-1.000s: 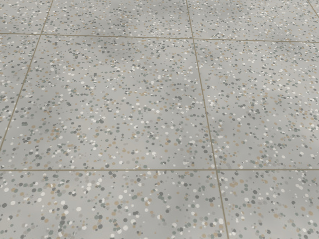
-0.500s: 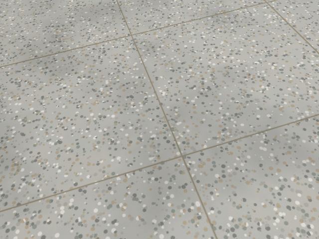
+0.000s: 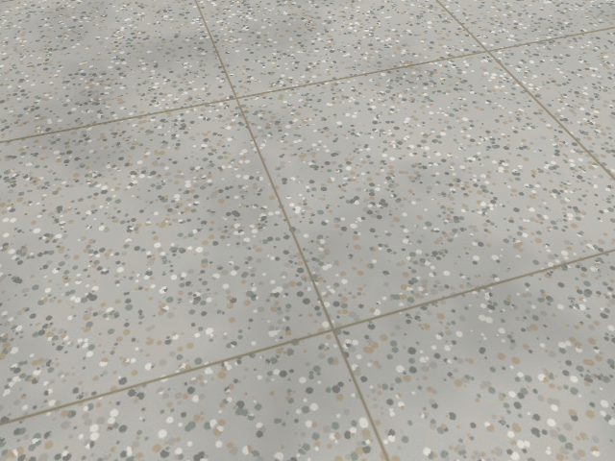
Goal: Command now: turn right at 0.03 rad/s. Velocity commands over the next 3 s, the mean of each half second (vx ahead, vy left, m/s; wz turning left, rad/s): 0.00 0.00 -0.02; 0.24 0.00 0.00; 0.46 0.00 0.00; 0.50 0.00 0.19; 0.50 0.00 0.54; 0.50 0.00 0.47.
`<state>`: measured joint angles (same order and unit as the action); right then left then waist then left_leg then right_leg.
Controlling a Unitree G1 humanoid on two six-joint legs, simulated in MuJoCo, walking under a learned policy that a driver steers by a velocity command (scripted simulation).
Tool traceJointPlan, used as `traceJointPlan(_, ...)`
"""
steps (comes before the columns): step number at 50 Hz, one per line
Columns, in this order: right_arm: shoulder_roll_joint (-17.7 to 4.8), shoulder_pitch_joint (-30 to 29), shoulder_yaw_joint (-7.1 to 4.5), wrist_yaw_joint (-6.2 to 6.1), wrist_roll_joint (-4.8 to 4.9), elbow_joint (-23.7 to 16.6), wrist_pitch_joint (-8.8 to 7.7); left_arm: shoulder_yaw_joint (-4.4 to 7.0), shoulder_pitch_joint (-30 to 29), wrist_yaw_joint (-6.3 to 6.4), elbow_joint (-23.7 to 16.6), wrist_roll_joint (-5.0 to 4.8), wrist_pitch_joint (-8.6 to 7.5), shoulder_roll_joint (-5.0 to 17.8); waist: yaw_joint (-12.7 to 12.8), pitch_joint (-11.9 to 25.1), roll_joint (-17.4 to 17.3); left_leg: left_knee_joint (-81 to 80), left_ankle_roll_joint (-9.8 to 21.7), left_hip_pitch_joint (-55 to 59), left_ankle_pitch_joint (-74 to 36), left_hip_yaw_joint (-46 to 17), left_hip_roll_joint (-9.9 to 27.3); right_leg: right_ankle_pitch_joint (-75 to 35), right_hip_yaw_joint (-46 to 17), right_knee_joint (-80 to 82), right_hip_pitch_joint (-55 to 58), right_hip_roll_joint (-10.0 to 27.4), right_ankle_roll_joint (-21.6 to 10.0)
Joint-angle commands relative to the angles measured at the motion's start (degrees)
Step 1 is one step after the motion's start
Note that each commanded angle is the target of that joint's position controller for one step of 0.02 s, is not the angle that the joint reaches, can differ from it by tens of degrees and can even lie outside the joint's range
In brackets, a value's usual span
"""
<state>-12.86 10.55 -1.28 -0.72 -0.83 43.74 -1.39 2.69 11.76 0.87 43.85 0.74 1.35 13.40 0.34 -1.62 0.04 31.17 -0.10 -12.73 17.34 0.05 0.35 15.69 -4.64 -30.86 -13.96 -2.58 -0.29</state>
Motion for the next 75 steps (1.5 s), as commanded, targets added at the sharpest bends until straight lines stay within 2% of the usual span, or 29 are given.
traceJointPlan(1,-6.7,-0.8,-1.54,-0.19,0.1,-3.2,-0.77,1.34,-1.3,0.44,-2.8,-0.08,-0.85,5.2,-0.4,2.3,0.4,-5.9,1.6,-0.7,-6.9,-3.8,3.4,-9.2,-3.7,4.3,1.5,3.5,-1.1)
traceJointPlan(28,-6.3,2.2,-0.78,-0.47,0.55,8.0,-0.76,1.49,0.4,2.04,11.3,-0.55,-0.65,5.0,-0.3,0.1,-0.3,-9.8,2.6,-0.1,-7.5,-3.5,2.1,-11.4,-2.1,6.5,4.8,3.4,0.5)
traceJointPlan(30,-7.4,3.7,-1.17,-0.79,0.96,9.3,-0.35,1.36,1.6,2.11,12.8,-0.93,-0.61,4.3,-0.7,0.4,-2.2,-11.8,4.0,0.3,9.1,-4.6,1.9,2.1,1.2,3.9,2.8,0.6,0.1)
traceJointPlan(31,-9.3,4.5,-1.78,-1.02,1.37,9.5,-0.13,1.4,0.9,2.07,12.6,-1.23,-0.89,4.4,-1.3,-1.3,-5.0,-14.3,6.2,-0.1,19.8,-8.6,4.2,9.6,3.4,0.0,-1.4,-1.0,-0.1)
traceJointPlan(33,-12.7,7.4,-2.85,-1.37,1.94,10.1,-0.44,1.13,-3.0,1.45,10.5,-1.65,-2.65,4.0,-2.8,-5.9,-10.2,-22.9,12.8,0.1,32.1,-24.4,15.7,10.3,5.2,-10.4,-10.9,0.9,-0.7)
traceJointPlan(35,-12.6,7.6,-3.17,-1.43,1.43,10.0,-1.64,1.34,-4.8,0.51,9.8,-2.28,-4.29,4.7,-3.1,-8.3,-8.9,-25.4,15.8,2.0,26.1,-29.9,20.3,12.6,2.3,-19.0,-18.2,5.1,-1.7)
traceJointPlan(38,-11.7,5.1,-3.25,-0.94,2.47,8.9,-2.32,1.39,-4.2,-0.49,10.5,-2.57,-5.83,4.7,-1.7,-5.5,-6.0,-23.8,12.4,5.6,13.9,-20.8,16.4,11.0,3.4,-11.3,-16.0,6.8,-2.7)
traceJointPlan(41,-12.5,3.5,-3.54,-0.62,3.25,8.9,-1.54,1.57,2.4,-1.01,14.1,-2.21,-6.4,3.4,2.0,-1.7,-5.7,-18.6,10.2,-3.9,8.2,-10.1,9.9,-3.4,9.9,2.5,4.7,1.8,-1.3)
traceJointPlan(42,-11.3,4.1,-3.18,-0.47,3.02,9.0,-1.38,2.01,6.7,-0.92,16.0,-2.22,-6.08,3.8,3.4,-0.4,-4.8,-15.2,9.5,-7.5,8.6,-8.7,8.4,-4.4,10.7,3.4,11.2,0.1,-0.8)
traceJointPlan(43,-9.0,3.4,-2.36,-0.23,2.63,8.8,-1.58,2.43,11.2,-0.7,17.3,-2.42,-5.85,4.6,5.5,0.5,-2.5,-8.6,7.8,-11.8,6.7,-6.4,6.4,-2.5,7.5,5.3,17.2,1.9,-1.5)
traceJointPlan(44,-4.3,1.7,-0.91,0.36,1.52,7.4,-1.98,3.24,17.5,-0.12,17.9,-2.16,-5.95,8.7,7.7,2.5,9.5,11.7,3.5,-19.0,6.1,0.3,1.4,6.2,-10.1,13.2,22.8,13.9,-5.5)
traceJointPlan(45,-3.2,1.2,-0.81,0.15,2.05,4.5,-3.16,4.02,21.4,-0.89,18.2,-1.55,-6.57,14.9,7.2,3.3,17.8,26.4,2.4,-31.1,15.6,-0.1,-4.1,17.3,-34.4,21.7,26.0,24.8,-15.0)
traceJointPlan(46,-7.0,-0.1,-1.55,0.12,3.72,4.0,-3.93,2.97,16.8,-1.28,17.5,-0.97,-7.54,12.2,5.3,-0.6,10.5,35.4,3.5,-36.0,14.3,-5.0,0.4,26.2,-37.2,23.1,21.4,26.8,-17.4)
traceJointPlan(47,-8.7,-0.5,-1.9,0.56,4.3,3.9,-4.53,1.87,11.5,-1.54,15.5,-1.14,-8.22,8.7,3.5,-4.3,7.4,37.0,4.7,-38.5,7.5,-5.8,3.2,24.8,-30.8,23.3,19.1,24.0,-15.0)
traceJointPlan(49,-9.2,0.1,-2.49,0.78,2.65,5.1,-4.98,0.84,6.5,-2.01,13.7,-1.15,-8.27,6.8,1.2,-4.6,5.2,32.8,4.6,-35.8,-2.0,-4.6,6.3,9.9,-18.7,23.8,16.0,18.8,-10.5)
traceJointPlan(51,-8.0,-0.5,-2.55,1.41,1.93,5.3,-4.64,0.09,8.8,-1.73,14.2,-0.77,-7.68,5.1,1.3,-3.6,5.6,29.0,3.1,-31.9,-7.6,-2.5,6.9,-2.9,-10.4,24.4,14.3,15.4,-9.0)
traceJointPlan(54,-5.8,-5.4,-1.98,1.59,1.67,3.4,-3.97,0.06,11.9,-0.64,15.0,-0.62,-7.11,6.6,2.2,-4.1,4.1,21.0,0.5,-32.2,-12.8,-0.3,6.3,-14.4,-4.6,24.9,13.3,13.9,-10.1)
traceJointPlan(57,-4.2,-12.7,-1.09,1.89,1.97,0.8,-4.0,0.1,13.1,0.04,14.7,-0.69,-6.92,7.9,3.8,-5.2,4.4,8.6,-0.1,-27.0,-19.5,1.7,4.3,-16.2,-0.8,26.4,9.9,12.6,-9.6)
traceJointPlan(60,-4.4,-17.1,-0.79,2.61,2.38,-0.9,-4.03,0.27,15.9,0.21,15.7,-1.38,-6.77,8.2,4.6,-6.7,4.4,2.3,0.7,-24.5,-22.2,1.9,3.1,-16.3,0.2,26.9,11.8,14.2,-9.8)
traceJointPlan(63,-5.7,-18.4,-1.03,3.54,2.46,-2.2,-4.44,0.82,15.9,0.33,16.0,-1.82,-6.14,8.8,2.9,-6.5,4.3,-1.2,3.1,-24.1,-19.5,0.8,2.9,-22.3,0.8,23.7,18.2,16.9,-8.9)
traceJointPlan(65,-8.0,-14.1,-2.02,3.7,2.33,-1.4,-4.6,1.43,14.4,0.35,15.4,-1.43,-5.49,10.2,-0.2,-2.3,5.8,-1.3,4.9,-16.9,-15.4,2.2,0.5,-38.7,1.5,17.1,21.4,17.4,-7.7)
traceJointPlan(67,-12.1,2.5,-4.41,2.97,2.56,3.3,-4.21,1.28,13.0,0.29,14.5,-0.61,-4.46,9.8,-8.5,8.3,6.4,-0.8,7.9,5.3,-14.3,3.8,-1.8,-51.6,4.4,-2.9,16.5,13.8,-5.3)
traceJointPlan(68,-16.2,12.6,-5.39,2.28,1.77,5.4,-3.84,0.24,14.5,0.22,13.0,0.49,-4.48,7.2,-10.5,16.9,-1.4,1.0,11.5,24.2,-11.9,-10.6,10.0,-31.3,5.9,-21.9,1.8,10.0,-3.9)
traceJointPlan(69,-17.8,14.8,-5.45,2.99,1.25,7.0,-3.81,-2.09,22.8,-0.74,13.5,-0.47,-5.89,-1.9,-5.1,25.9,-18.1,-9.7,21.0,39.5,5.4,-40.7,22.3,14.5,1.7,-40.9,-18.0,-1.6,-1.0)
traceJointPlan(70,-12.0,12.1,-3.94,3.04,1.58,6.7,-4.01,-0.57,17.3,-1.03,13.5,-2.2,-7.55,5.1,-7.0,20.2,-11.2,-15.4,18.0,34.8,10.1,-42.8,20.1,16.0,-4.4,-47.2,-23.9,1.1,-2.4)
traceJointPlan(71,-10.2,6.6,-3.35,2.87,1.62,5.9,-4.37,0.4,10.8,-1.1,11.1,-3.61,-8.51,8.4,-5.8,10.7,-8.2,-16.3,15.5,25.9,5.6,-33.2,18.6,10.9,-2.3,-47.7,-27.2,4.0,-3.3)
traceJointPlan(72,-9.3,1.8,-3.01,2.94,1.29,4.9,-4.79,0.41,7.7,-0.56,10.4,-3.37,-8.91,8.4,-3.8,6.7,-1.9,-17.7,14.4,16.5,-2.9,-26.2,16.8,5.1,-1.1,-45.0,-24.4,7.1,-3.4)
traceJointPlan(74,-6.9,-1.4,-2.33,3.28,0.08,5.1,-5.39,0.97,8.0,-0.04,10.3,-2.11,-7.96,6.9,-0.1,3.9,-2.3,-20.5,13.4,5.7,-11.9,-16.9,13.0,-0.1,-1.0,-39.9,-18.1,10.6,-3.1)
traceJointPlan(75,-6.2,-1.3,-2.16,3.43,0.19,5.5,-5.47,0.89,8.8,-0.01,10.3,-2.01,-7.25,5.5,0.7,3.5,-3.2,-22.0,13.6,3.8,-12.7,-14.9,12.1,-0.5,-0.7,-38.1,-16.7,11.1,-2.8)
